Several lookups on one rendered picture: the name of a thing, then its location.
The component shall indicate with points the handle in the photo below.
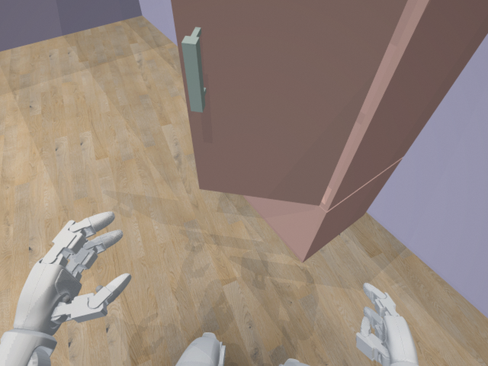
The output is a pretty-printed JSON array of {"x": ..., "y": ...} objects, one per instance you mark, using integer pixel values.
[{"x": 193, "y": 68}]

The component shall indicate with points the robot left forearm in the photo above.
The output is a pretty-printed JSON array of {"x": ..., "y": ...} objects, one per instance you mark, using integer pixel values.
[{"x": 21, "y": 347}]

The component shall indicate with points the robot right hand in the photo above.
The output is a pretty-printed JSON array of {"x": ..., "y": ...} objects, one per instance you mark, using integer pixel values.
[{"x": 393, "y": 340}]

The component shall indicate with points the cupboard door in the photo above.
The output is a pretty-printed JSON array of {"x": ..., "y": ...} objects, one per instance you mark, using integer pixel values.
[{"x": 285, "y": 82}]

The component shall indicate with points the robot left hand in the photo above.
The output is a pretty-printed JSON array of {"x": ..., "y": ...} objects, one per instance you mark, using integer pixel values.
[{"x": 40, "y": 306}]

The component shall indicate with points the left robot shin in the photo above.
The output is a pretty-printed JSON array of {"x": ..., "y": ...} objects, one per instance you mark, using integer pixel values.
[{"x": 209, "y": 334}]

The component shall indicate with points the left robot thigh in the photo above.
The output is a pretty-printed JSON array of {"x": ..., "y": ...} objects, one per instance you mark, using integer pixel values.
[{"x": 203, "y": 351}]

